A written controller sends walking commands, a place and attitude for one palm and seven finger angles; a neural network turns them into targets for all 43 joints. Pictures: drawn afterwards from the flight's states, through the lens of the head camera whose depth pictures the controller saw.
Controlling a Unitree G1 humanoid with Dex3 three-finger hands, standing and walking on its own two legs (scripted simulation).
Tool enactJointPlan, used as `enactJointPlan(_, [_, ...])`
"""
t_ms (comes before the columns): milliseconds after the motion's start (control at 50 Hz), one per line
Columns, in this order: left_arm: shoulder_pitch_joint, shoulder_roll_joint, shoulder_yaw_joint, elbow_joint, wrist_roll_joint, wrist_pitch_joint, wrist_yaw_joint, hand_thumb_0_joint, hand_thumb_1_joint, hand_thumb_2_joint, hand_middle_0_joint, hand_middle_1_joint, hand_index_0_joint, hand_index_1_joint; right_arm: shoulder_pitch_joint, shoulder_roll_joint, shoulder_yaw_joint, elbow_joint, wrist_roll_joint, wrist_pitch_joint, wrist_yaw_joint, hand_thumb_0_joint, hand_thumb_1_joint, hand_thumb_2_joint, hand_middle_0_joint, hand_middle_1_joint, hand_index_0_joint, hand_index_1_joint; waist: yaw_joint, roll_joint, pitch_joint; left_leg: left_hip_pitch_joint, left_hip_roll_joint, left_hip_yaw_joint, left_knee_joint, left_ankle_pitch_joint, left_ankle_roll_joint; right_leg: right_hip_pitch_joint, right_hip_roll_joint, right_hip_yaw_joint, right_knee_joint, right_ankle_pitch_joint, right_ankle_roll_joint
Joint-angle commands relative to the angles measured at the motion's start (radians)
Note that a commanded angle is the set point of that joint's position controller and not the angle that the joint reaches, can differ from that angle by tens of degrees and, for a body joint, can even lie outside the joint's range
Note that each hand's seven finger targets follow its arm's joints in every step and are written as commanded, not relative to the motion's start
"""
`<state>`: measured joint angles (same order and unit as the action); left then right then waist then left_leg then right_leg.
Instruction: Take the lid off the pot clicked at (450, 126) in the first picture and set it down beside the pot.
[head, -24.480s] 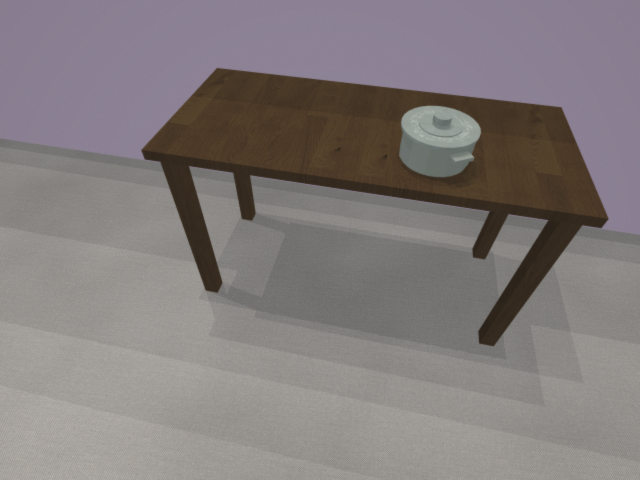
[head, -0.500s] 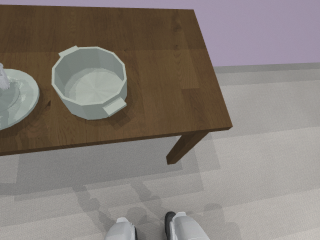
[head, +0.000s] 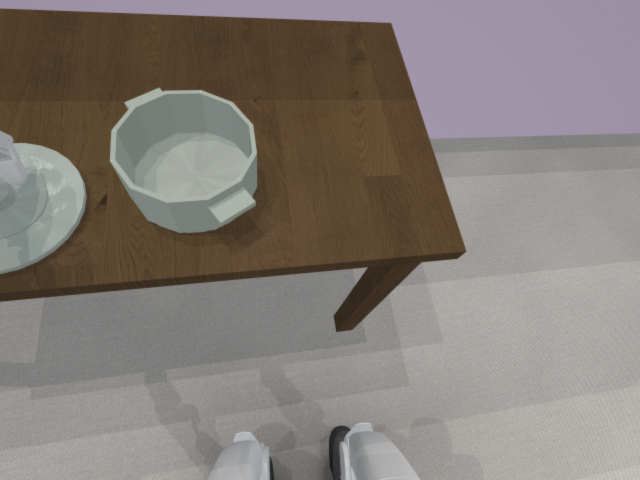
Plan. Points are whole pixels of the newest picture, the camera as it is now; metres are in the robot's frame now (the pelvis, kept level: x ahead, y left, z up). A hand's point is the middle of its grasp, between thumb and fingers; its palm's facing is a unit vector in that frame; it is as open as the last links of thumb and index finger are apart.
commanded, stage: open the fingers wide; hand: left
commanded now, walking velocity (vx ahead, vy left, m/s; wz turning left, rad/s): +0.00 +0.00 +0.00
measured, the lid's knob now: out of the picture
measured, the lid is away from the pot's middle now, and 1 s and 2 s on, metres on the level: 0.24 0.24 0.24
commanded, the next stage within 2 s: raise the empty hand in 0.62 s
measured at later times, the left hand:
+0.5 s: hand out of the picture +0.45 +0.39 +0.01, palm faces -0.49 -0.13 -0.86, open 10.5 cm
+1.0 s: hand out of the picture +0.46 +0.40 +0.04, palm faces -0.43 -0.14 -0.89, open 10.9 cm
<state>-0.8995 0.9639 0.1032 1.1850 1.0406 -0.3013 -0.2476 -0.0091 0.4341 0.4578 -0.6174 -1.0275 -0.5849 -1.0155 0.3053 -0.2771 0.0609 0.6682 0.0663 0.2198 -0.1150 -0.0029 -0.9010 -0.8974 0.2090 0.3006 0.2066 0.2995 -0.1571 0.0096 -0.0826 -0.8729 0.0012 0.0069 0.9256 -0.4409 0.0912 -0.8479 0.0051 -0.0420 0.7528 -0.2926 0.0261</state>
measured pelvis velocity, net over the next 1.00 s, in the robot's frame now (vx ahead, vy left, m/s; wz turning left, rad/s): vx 0.00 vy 0.03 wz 0.00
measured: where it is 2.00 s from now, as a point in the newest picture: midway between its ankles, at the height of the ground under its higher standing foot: outside the picture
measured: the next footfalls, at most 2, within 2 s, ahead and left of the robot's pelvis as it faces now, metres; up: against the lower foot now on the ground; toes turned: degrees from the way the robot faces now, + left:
none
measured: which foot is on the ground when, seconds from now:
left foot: down 0.00-1.00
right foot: down 0.00-1.00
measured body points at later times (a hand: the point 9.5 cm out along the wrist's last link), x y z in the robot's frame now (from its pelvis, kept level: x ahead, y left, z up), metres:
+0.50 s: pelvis +0.00 +0.01 +0.00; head +0.15 +0.06 +0.42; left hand +0.47 +0.40 +0.06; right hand -0.01 -0.26 -0.11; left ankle -0.01 +0.05 -0.69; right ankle +0.03 -0.16 -0.69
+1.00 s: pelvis +0.00 +0.03 +0.00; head +0.13 +0.08 +0.43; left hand +0.47 +0.41 +0.09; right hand +0.00 -0.25 -0.10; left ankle -0.01 +0.05 -0.69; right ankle +0.03 -0.16 -0.69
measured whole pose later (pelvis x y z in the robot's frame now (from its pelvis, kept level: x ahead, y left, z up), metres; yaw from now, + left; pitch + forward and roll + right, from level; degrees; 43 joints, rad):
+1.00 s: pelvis +0.00 +0.03 +0.00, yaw +0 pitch +21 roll -7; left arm -0.95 0.92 0.07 1.16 1.04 -0.24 -0.25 0.00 0.15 0.32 -0.28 -1.02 -0.28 -1.02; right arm 0.34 -0.27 0.04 0.68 0.06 0.24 -0.08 0.00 -0.90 -0.90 0.21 0.30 0.21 0.30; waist -0.15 0.03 -0.10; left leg -0.84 -0.02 0.01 0.90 -0.43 0.13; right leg -0.80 -0.01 -0.03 0.70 -0.28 -0.02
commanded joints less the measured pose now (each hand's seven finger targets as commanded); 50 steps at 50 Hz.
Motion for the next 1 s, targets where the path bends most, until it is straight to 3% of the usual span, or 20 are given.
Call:
enactJointPlan(0, [-0.374, 0.352, 0.054, -0.134, -0.042, -0.001, 0.024, 0.0, 0.412, 0.439, -0.499, -1.042, -0.493, -1.039, 0.167, -0.207, -0.056, -0.036, 0.003, -0.012, -0.023, 0.0, -0.9, -0.9, 0.2, 0.3, 0.2, 0.3, 0.002, 0.21, -0.413, 0.404, 0.013, -0.057, -0.092, 0.564, -0.045, 0.082, 0.062, -0.044, -0.024, 0.134, -0.064])
enactJointPlan(60, [-0.385, 0.359, 0.054, -0.165, -0.019, -0.006, 0.022, 0.0, 0.36, 0.412, -0.451, -1.038, -0.447, -1.036, 0.179, -0.208, -0.062, -0.031, -0.002, -0.008, -0.019, 0.0, -0.9, -0.9, 0.2, 0.3, 0.2, 0.3, 0.009, 0.273, -0.45, 0.472, 0.018, -0.067, -0.081, 0.631, -0.064, 0.036, 0.067, -0.05, -0.019, 0.122, -0.069])
enactJointPlan(140, [-0.39, 0.406, 0.086, -0.164, -0.025, -0.007, 0.017, 0.0, 0.291, 0.376, -0.388, -1.034, -0.385, -1.032, 0.184, -0.211, -0.059, -0.038, -0.005, -0.001, -0.022, 0.0, -0.9, -0.9, 0.2, 0.3, 0.2, 0.3, 0.008, 0.221, -0.501, 0.434, 0.014, -0.061, -0.068, 0.624, -0.053, 0.094, 0.067, -0.039, -0.008, 0.159, -0.062])
enactJointPlan(200, [-0.415, 0.403, 0.089, -0.209, -0.028, -0.014, 0.009, 0.0, 0.24, 0.347, -0.34, -1.031, -0.338, -1.03, 0.192, -0.213, -0.064, -0.031, -0.006, 0.001, -0.022, 0.0, -0.9, -0.9, 0.2, 0.3, 0.2, 0.3, 0.01, 0.287, -0.523, 0.492, 0.022, -0.075, -0.071, 0.695, -0.065, 0.06, 0.064, -0.048, -0.005, 0.164, -0.066])
enactJointPlan(220, [-0.407, 0.446, 0.13, -0.228, -0.022, -0.018, 0.012, 0.0, 0.223, 0.336, -0.324, -1.03, -0.323, -1.029, 0.196, -0.216, -0.068, -0.028, -0.012, 0.006, -0.021, 0.0, -0.9, -0.9, 0.2, 0.3, 0.2, 0.3, 0.024, 0.301, -0.551, 0.536, 0.028, -0.088, -0.068, 0.746, -0.078, 0.054, 0.064, -0.053, -0.004, 0.159, -0.066])
enactJointPlan(240, [-0.385, 0.414, 0.111, -0.202, -0.019, -0.014, 0.012, 0.0, 0.207, 0.325, -0.308, -1.029, -0.307, -1.029, 0.194, -0.212, -0.07, -0.029, -0.012, 0.011, -0.018, 0.0, -0.9, -0.9, 0.2, 0.3, 0.2, 0.3, 0.019, 0.308, -0.542, 0.553, 0.029, -0.093, -0.066, 0.772, -0.087, 0.028, 0.067, -0.058, -0.004, 0.149, -0.068])
enactJointPlan(280, [-0.351, 0.352, 0.071, -0.123, -0.03, 0.003, 0.009, 0.0, 0.172, 0.308, -0.276, -1.027, -0.276, -1.027, 0.183, -0.208, -0.067, -0.034, -0.007, 0.014, -0.013, 0.0, -0.9, -0.9, 0.2, 0.3, 0.2, 0.3, 0.001, 0.219, -0.462, 0.475, 0.025, -0.078, -0.059, 0.698, -0.068, 0.021, 0.072, -0.055, -0.012, 0.139, -0.061])
enactJointPlan(380, [-0.413, 0.367, 0.07, -0.187, -0.018, 0.004, 0.007, 0.0, 0.143, 0.323, -0.264, -1.019, -0.264, -1.019, 0.194, -0.214, -0.072, -0.026, -0.009, 0.022, -0.007, 0.0, -0.9, -0.9, 0.2, 0.3, 0.2, 0.3, 0.008, 0.246, -0.485, 0.496, 0.028, -0.086, -0.077, 0.679, -0.074, 0.028, 0.068, -0.051, -0.019, 0.126, -0.066])
enactJointPlan(400, [-0.415, 0.365, 0.076, -0.206, -0.018, -0.006, 0.005, 0.0, 0.143, 0.323, -0.264, -1.019, -0.264, -1.019, 0.2, -0.211, -0.073, -0.025, -0.01, 0.019, -0.009, 0.0, -0.9, -0.9, 0.2, 0.3, 0.2, 0.3, 0.013, 0.286, -0.504, 0.543, 0.034, -0.1, -0.079, 0.743, -0.083, 0.007, 0.068, -0.056, -0.014, 0.132, -0.068])
enactJointPlan(440, [-0.393, 0.389, 0.102, -0.207, -0.017, -0.011, 0.01, 0.0, 0.147, 0.315, -0.263, -1.021, -0.263, -1.021, 0.199, -0.209, -0.075, -0.027, -0.014, 0.022, -0.008, 0.0, -0.9, -0.9, 0.2, 0.3, 0.2, 0.3, 0.019, 0.285, -0.525, 0.562, 0.034, -0.104, -0.074, 0.777, -0.091, 0.018, 0.071, -0.054, -0.016, 0.138, -0.068])
enactJointPlan(480, [-0.366, 0.374, 0.096, -0.151, -0.028, -0.001, 0.017, 0.0, 0.152, 0.305, -0.261, -1.024, -0.261, -1.024, 0.192, -0.209, -0.072, -0.033, -0.012, 0.023, -0.009, 0.0, -0.9, -0.9, 0.2, 0.3, 0.2, 0.3, 0.009, 0.209, -0.492, 0.496, 0.028, -0.093, -0.073, 0.721, -0.077, 0.046, 0.072, -0.048, -0.018, 0.147, -0.063])
enactJointPlan(540, [-0.41, 0.309, 0.036, -0.15, -0.024, 0.008, 0.019, 0.0, 0.151, 0.306, -0.262, -1.024, -0.262, -1.024, 0.193, -0.211, -0.074, -0.026, -0.009, 0.022, -0.003, 0.0, -0.9, -0.9, 0.2, 0.3, 0.2, 0.3, -0.002, 0.245, -0.442, 0.501, 0.034, -0.104, -0.089, 0.675, -0.085, -0.012, 0.07, -0.054, -0.025, 0.094, -0.066])
enactJointPlan(580, [-0.422, 0.36, 0.07, -0.189, -0.011, 0.007, 0.029, 0.0, 0.147, 0.314, -0.263, -1.022, -0.263, -1.022, 0.195, -0.217, -0.074, -0.025, -0.012, 0.022, 0.001, 0.0, -0.9, -0.9, 0.2, 0.3, 0.2, 0.3, 0.014, 0.271, -0.46, 0.522, 0.036, -0.112, -0.096, 0.681, -0.092, -0.004, 0.067, -0.054, -0.026, 0.092, -0.071])
enactJointPlan(600, [-0.406, 0.343, 0.065, -0.183, -0.007, 0.002, 0.029, 0.0, 0.146, 0.316, -0.263, -1.021, -0.263, -1.021, 0.196, -0.21, -0.074, -0.032, -0.011, 0.019, 0.001, 0.0, -0.9, -0.9, 0.2, 0.3, 0.2, 0.3, 0.017, 0.294, -0.473, 0.555, 0.04, -0.12, -0.093, 0.732, -0.097, -0.022, 0.068, -0.056, -0.02, 0.098, -0.072])
enactJointPlan(680, [-0.391, 0.345, 0.074, -0.166, -0.018, 0.016, 0.037, 0.0, 0.143, 0.323, -0.264, -1.019, -0.264, -1.019, 0.196, -0.211, -0.077, -0.036, -0.013, 0.023, 0.001, 0.0, -0.9, -0.9, 0.2, 0.3, 0.2, 0.3, 0.011, 0.236, -0.5, 0.526, 0.033, -0.112, -0.087, 0.718, -0.09, 0.032, 0.068, -0.047, -0.027, 0.129, -0.066])
enactJointPlan(740, [-0.45, 0.331, 0.07, -0.245, -0.013, 0.019, 0.038, 0.0, 0.141, 0.327, -0.265, -1.018, -0.265, -1.018, 0.201, -0.213, -0.09, -0.019, -0.018, 0.025, 0.005, 0.0, -0.9, -0.9, 0.2, 0.3, 0.2, 0.3, 0.013, 0.327, -0.533, 0.646, 0.054, -0.149, -0.1, 0.811, -0.117, -0.027, 0.063, -0.054, -0.034, 0.107, -0.068])
enactJointPlan(820, [-0.46, 0.366, 0.088, -0.233, -0.017, 0.03, 0.042, 0.0, 0.141, 0.327, -0.265, -1.018, -0.265, -1.018, 0.196, -0.216, -0.083, -0.02, -0.017, 0.022, 0.003, 0.0, -0.9, -0.9, 0.2, 0.3, 0.2, 0.3, 0.018, 0.296, -0.52, 0.621, 0.049, -0.143, -0.112, 0.767, -0.111, 0.01, 0.063, -0.049, -0.046, 0.108, -0.066])
enactJointPlan(880, [-0.431, 0.298, 0.045, -0.203, -0.019, 0.051, 0.042, 0.0, 0.141, 0.327, -0.265, -1.018, -0.265, -1.018, 0.194, -0.207, -0.086, -0.021, -0.01, 0.018, 0.01, 0.0, -0.9, -0.9, 0.2, 0.3, 0.2, 0.3, 0.015, 0.28, -0.493, 0.614, 0.045, -0.137, -0.123, 0.777, -0.114, 0.033, 0.065, -0.053, -0.062, 0.129, -0.069])
enactJointPlan(900, [-0.45, 0.286, 0.037, -0.227, -0.021, 0.05, 0.035, 0.0, 0.141, 0.327, -0.265, -1.018, -0.265, -1.018, 0.194, -0.209, -0.089, -0.016, -0.011, 0.017, 0.012, 0.0, -0.9, -0.9, 0.2, 0.3, 0.2, 0.3, 0.017, 0.311, -0.499, 0.65, 0.054, -0.15, -0.128, 0.825, -0.122, 0.015, 0.06, -0.055, -0.061, 0.131, -0.07])
enactJointPlan(980, [-0.425, 0.273, 0.034, -0.196, -0.032, 0.07, 0.019, 0.0, 0.141, 0.327, -0.265, -1.018, -0.265, -1.018, 0.191, -0.208, -0.095, -0.02, -0.004, 0.016, 0.021, 0.0, -0.9, -0.9, 0.2, 0.3, 0.2, 0.3, 0.025, 0.237, -0.467, 0.634, 0.052, -0.148, -0.15, 0.765, -0.118, 0.05, 0.063, -0.05, -0.087, 0.119, -0.069])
